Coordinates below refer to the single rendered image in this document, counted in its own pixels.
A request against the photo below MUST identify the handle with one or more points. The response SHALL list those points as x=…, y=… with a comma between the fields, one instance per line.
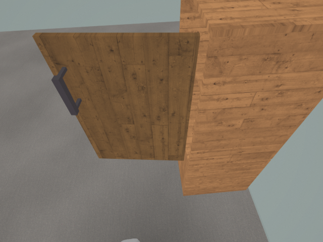
x=65, y=94

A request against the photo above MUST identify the cupboard door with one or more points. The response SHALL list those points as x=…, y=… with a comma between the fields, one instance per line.
x=136, y=89

